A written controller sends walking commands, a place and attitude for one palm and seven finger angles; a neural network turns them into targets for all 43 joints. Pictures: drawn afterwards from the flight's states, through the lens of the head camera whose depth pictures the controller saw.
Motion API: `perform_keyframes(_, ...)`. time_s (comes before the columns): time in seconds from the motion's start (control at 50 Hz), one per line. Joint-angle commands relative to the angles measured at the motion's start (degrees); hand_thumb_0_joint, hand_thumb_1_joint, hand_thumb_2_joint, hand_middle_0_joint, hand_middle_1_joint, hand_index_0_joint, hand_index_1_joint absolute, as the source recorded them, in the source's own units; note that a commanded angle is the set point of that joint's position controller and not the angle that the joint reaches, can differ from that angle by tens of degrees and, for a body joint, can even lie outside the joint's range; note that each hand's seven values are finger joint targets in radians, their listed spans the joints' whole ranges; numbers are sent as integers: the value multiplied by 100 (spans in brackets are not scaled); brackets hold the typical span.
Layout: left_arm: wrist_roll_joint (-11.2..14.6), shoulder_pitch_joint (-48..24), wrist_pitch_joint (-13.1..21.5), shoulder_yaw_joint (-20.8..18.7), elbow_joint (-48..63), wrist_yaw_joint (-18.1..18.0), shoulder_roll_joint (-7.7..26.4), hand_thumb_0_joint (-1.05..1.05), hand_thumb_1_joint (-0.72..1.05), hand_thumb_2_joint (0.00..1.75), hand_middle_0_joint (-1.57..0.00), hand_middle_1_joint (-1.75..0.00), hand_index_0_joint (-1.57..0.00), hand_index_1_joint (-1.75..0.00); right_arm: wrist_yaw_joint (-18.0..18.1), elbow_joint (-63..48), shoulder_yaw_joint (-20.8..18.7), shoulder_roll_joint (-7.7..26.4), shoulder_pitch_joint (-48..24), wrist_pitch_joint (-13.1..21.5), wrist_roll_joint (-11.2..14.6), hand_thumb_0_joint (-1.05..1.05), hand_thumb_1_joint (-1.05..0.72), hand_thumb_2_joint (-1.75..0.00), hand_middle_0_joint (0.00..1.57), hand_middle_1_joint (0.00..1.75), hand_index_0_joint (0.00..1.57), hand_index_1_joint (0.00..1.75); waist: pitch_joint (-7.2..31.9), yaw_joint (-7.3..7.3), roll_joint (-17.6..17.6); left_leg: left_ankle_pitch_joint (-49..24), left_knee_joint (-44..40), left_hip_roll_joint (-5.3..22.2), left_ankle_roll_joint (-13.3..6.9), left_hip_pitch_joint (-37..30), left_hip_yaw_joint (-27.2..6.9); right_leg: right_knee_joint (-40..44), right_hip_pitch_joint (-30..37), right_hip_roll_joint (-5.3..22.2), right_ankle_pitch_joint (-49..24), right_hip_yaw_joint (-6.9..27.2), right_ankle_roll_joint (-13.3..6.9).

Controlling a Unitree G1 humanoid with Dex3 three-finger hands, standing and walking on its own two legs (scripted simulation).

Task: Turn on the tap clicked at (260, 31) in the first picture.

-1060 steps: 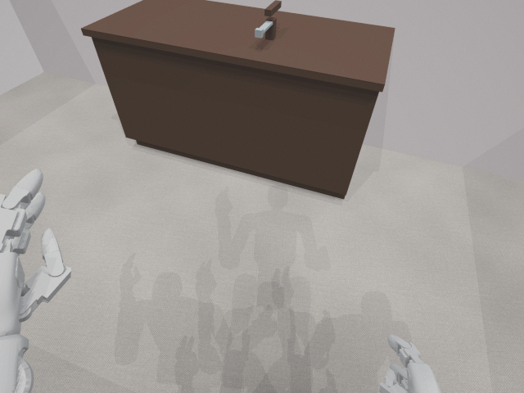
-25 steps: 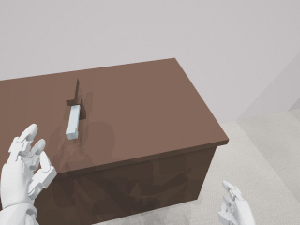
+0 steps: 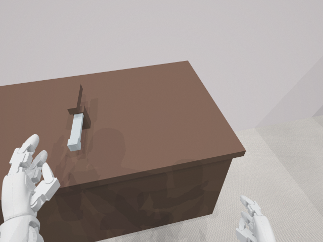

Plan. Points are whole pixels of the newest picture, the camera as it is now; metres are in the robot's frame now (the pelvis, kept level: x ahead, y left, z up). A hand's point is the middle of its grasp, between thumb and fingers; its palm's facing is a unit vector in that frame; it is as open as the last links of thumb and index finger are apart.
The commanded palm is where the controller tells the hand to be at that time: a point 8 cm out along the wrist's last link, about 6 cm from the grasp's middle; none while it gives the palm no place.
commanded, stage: reach beside the lever's end, fingers flat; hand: left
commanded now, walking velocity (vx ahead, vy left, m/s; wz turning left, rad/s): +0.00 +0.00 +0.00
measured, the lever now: (74, 144) +0.35 +0.31 +0.04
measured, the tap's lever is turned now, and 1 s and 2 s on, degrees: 0 0 0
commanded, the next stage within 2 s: push the lever round in 2.00 s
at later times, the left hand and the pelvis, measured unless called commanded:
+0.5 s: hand (57, 171) +0.22 +0.27 +0.11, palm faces +0.51 -0.85 -0.12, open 7.5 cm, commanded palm +0.18 +0.31 +0.10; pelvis +0.00 +0.00 +0.00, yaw -1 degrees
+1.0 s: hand (59, 159) +0.27 +0.30 +0.08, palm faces +0.52 -0.85 -0.11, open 7.6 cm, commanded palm +0.23 +0.34 +0.07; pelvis +0.00 +0.02 -0.01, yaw -1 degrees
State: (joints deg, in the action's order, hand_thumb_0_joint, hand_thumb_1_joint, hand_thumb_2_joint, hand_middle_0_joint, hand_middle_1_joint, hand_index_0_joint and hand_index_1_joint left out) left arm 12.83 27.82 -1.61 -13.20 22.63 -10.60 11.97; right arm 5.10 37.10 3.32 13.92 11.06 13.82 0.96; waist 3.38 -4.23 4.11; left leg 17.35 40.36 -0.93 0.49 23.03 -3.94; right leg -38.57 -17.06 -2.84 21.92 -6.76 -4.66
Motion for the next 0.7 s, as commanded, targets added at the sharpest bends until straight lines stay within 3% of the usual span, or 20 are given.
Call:
perform_keyframes(0.0,-48,-616,583,-492,1157,5,839,0,90,90,-20,-30,-20,-30,21,-936,-237,579,-727,381,-6,0,-90,-90,20,30,20,30,467,62,-165,-698,-392,-53,-241,-470,14,863,-314,351,-1274,519,329)
perform_keyframes(0.12,-36,-967,746,-727,597,-16,1056,0,90,90,-20,-30,-20,-30,33,-849,-268,609,-732,346,-11,0,-90,-90,20,30,20,30,380,134,-367,-472,-328,-59,-249,-283,25,931,-405,354,-1034,611,357)
perform_keyframes(0.18,-44,-1088,785,-766,499,-4,1099,0,90,90,-20,-30,-20,-30,31,-846,-275,615,-729,325,-11,0,-90,-90,20,30,20,30,483,114,-163,-526,-326,-78,-250,-276,39,904,-371,357,-1101,629,343)
perform_keyframes(0.2,-2,-1133,785,-743,364,0,1045,0,90,90,-20,-30,-20,-30,35,-844,-264,607,-737,312,-6,0,-90,-90,20,30,20,30,431,136,-291,-447,-335,-79,-246,-212,28,922,-394,361,-1016,647,357)
perform_keyframes(0.26,38,-1366,845,-867,128,33,1167,0,90,90,-20,-29,-20,-29,61,-808,-281,625,-764,286,-20,0,-90,-90,20,30,20,30,431,155,-310,-416,-265,-83,-253,-133,66,990,-392,385,-965,769,373)
perform_keyframes(0.28,19,-1454,866,-1031,54,37,1321,0,90,90,-20,-29,-20,-29,58,-767,-297,626,-728,282,6,0,-90,-90,20,30,20,30,500,138,-155,-486,-277,-82,-248,-158,76,979,-328,386,-1042,781,356)
perform_keyframes(0.32,26,-1577,926,-936,-92,68,1212,0,90,90,-19,-28,-19,-28,56,-766,-293,631,-705,281,-9,0,-90,-90,20,30,20,30,539,179,-297,-485,-281,-81,-247,-158,70,923,-358,364,-1060,718,367)
perform_keyframes(0.38,-5,-1633,1036,-985,-235,102,1257,0,90,90,-19,-28,-19,-28,32,-732,-317,644,-666,309,-7,0,-90,-90,20,30,20,30,604,151,-82,-586,-296,-80,-244,-197,58,849,-355,345,-1227,667,335)
perform_keyframes(0.4,12,-1618,1070,-832,-256,128,1099,0,90,90,-19,-27,-19,-27,21,-749,-316,646,-672,315,-13,0,-90,-90,20,30,20,30,677,180,-138,-572,-300,-84,-241,-227,56,801,-369,335,-1228,629,344)
perform_keyframes(0.44,11,-1690,1125,-797,-362,137,1098,0,90,90,-19,-27,-19,-27,18,-755,-322,671,-666,310,-31,0,-90,-90,20,30,20,30,622,204,-236,-551,-257,-93,-257,-166,58,797,-438,331,-1247,647,356)
perform_keyframes(0.46,16,-1624,1134,-996,-522,131,1243,0,90,90,-19,-27,-19,-27,19,-724,-342,691,-619,293,-40,0,-90,-90,20,30,20,30,641,170,-331,-525,-268,-83,-247,-108,48,796,-410,318,-1215,637,352)
perform_keyframes(0.48,7,-1623,1130,-1106,-584,129,1363,0,90,90,-19,-26,-19,-26,18,-721,-351,696,-647,275,-20,0,-90,-90,20,30,20,30,627,138,-257,-558,-277,-83,-251,-84,58,800,-398,324,-1256,657,347)
perform_keyframes(0.54,-10,-2022,1211,-939,-695,118,1224,0,90,90,-19,-26,-19,-26,24,-729,-340,688,-678,242,-35,0,-90,-90,20,30,20,30,596,217,-227,-358,-267,-99,-253,-52,48,791,-552,301,-956,646,349)
perform_keyframes(0.58,-70,-2336,1306,-1067,-736,64,1396,0,90,90,-18,-25,-18,-25,31,-682,-348,691,-665,236,-32,0,-90,-90,20,30,20,30,604,243,-119,-301,-273,-86,-256,-67,32,775,-628,288,-858,639,334)
perform_keyframes(0.6,-66,-2409,1341,-954,-820,61,1284,0,90,90,-18,-25,-18,-25,28,-685,-344,693,-674,232,-54,0,-90,-90,20,30,20,30,685,273,-158,-269,-259,-97,-257,-65,33,748,-627,290,-820,641,344)
perform_keyframes(0.64,-67,-2454,1407,-1067,-1070,76,1378,0,90,90,-18,-24,-18,-24,20,-640,-359,720,-624,201,-70,0,-90,-90,20,30,20,30,771,264,-235,-339,-196,-106,-262,3,38,700,-592,283,-944,651,341)
perform_keyframes(0.68,-119,-2659,1439,-1139,-1182,110,1512,0,90,90,-18,-24,-18,-24,16,-621,-356,717,-615,173,-45,0,-90,-90,20,30,20,30,846,255,43,-362,-208,-98,-256,-8,33,643,-606,275,-948,640,316)
